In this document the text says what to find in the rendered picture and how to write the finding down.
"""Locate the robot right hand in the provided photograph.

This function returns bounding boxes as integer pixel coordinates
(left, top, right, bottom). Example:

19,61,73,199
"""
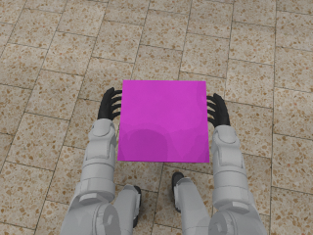
206,93,231,128

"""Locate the robot thigh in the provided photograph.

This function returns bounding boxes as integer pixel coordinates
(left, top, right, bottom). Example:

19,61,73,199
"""
113,189,141,235
173,182,210,235

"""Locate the robot right upper arm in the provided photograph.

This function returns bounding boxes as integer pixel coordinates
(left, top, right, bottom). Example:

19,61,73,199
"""
208,210,268,235

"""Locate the carton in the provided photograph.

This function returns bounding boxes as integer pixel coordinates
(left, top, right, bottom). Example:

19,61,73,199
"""
117,79,210,164

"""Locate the robot left hand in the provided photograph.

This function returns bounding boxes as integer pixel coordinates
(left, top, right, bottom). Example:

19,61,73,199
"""
97,87,122,120

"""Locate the robot right thigh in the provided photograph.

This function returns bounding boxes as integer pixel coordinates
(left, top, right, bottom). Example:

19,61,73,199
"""
173,182,210,235

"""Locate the left robot forearm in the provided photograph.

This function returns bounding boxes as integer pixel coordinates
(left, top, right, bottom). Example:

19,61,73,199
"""
60,118,117,235

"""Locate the right robot forearm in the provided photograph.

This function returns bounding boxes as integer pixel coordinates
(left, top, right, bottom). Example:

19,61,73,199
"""
210,124,265,227

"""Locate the robot left upper arm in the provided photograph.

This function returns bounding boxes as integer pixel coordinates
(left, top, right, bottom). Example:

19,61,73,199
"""
60,202,121,235

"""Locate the robot left thigh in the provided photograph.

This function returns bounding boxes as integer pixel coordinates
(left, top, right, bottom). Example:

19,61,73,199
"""
113,189,141,235

